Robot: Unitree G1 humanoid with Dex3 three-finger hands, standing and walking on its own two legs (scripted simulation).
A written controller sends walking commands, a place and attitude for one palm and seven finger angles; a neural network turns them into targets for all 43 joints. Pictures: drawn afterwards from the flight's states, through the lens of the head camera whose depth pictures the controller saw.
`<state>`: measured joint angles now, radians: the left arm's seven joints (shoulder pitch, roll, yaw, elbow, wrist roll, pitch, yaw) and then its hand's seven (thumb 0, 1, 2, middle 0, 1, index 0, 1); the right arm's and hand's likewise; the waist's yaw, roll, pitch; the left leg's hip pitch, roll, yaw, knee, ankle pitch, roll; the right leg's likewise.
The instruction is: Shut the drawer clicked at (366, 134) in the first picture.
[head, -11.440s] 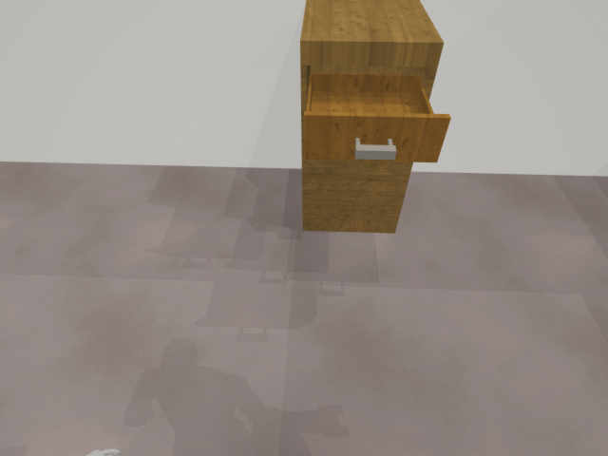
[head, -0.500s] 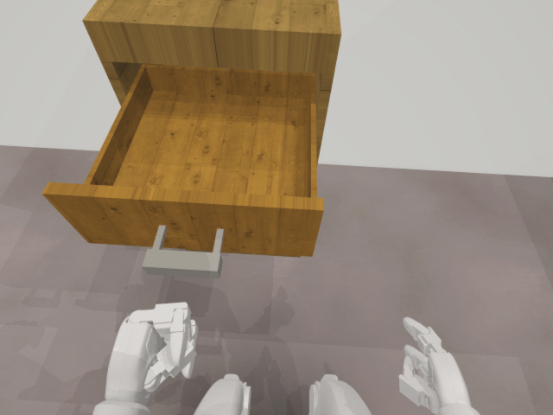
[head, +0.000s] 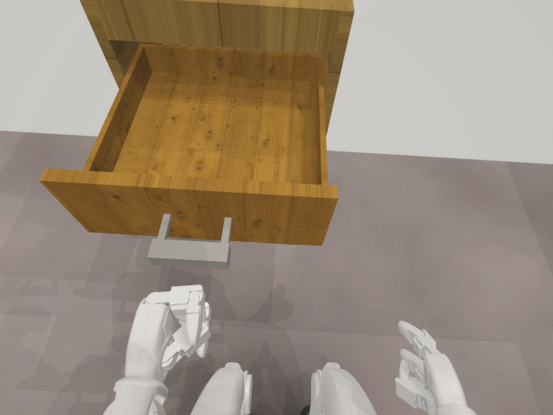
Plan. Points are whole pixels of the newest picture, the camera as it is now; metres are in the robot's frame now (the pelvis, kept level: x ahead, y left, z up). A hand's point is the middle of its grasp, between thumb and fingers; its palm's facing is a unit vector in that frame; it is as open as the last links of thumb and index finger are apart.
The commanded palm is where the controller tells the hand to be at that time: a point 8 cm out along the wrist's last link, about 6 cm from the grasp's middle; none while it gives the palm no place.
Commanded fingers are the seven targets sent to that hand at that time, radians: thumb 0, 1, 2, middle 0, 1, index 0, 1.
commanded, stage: bring the fist close to the handle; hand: left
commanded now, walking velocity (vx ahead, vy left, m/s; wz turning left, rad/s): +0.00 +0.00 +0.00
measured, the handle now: (194, 238) +0.35 +0.13 +0.04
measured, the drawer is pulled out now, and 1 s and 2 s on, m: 0.30 0.25 0.12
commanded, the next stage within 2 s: push the drawer shut in 0.10 s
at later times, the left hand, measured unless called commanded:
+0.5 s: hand (212, 303) +0.26 +0.10 +0.03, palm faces -0.06 -1.00 -0.02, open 3.3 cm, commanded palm +0.25 +0.15 +0.04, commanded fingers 0.00 0.90 0.90 -1.40 -1.60 -1.40 -1.60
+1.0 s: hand (215, 270) +0.31 +0.10 +0.03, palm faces -0.07 -1.00 -0.03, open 3.2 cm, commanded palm +0.31 +0.15 +0.04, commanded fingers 0.00 0.90 0.90 -1.40 -1.60 -1.40 -1.60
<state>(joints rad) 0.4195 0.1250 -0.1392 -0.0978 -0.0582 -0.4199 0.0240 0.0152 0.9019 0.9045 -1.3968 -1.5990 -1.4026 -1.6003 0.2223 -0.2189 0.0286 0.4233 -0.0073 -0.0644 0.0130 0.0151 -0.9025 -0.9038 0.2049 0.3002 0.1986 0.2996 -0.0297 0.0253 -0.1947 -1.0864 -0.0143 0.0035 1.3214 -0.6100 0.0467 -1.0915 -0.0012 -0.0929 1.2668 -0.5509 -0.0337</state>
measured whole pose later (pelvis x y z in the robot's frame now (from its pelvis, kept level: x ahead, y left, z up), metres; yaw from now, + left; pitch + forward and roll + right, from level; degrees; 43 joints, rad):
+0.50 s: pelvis +0.00 +0.00 +0.00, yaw +0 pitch +22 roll -2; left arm 0.25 0.14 -0.13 0.00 -0.05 -0.39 0.05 0.02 0.90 0.90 -1.40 -1.60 -1.40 -1.60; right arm 0.20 -0.22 0.04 0.44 -0.01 -0.04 0.01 0.01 -0.90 -0.90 0.21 0.30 0.20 0.30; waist -0.03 0.02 -0.19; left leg -1.09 -0.02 0.00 1.33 -0.61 0.04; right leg -1.10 0.00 -0.10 1.27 -0.55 -0.04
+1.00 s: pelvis -0.01 -0.01 +0.01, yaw +0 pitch +21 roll -2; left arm -0.01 0.16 -0.07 0.25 -0.09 -0.41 0.03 0.01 0.86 0.92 -1.40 -1.60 -1.40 -1.60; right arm 0.19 -0.24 0.03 0.52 0.00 -0.03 0.00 0.01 -0.90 -0.90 0.20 0.30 0.20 0.30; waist -0.05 0.02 -0.17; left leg -1.08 -0.01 0.00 1.29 -0.58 0.04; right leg -1.08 0.00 -0.10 1.24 -0.52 -0.04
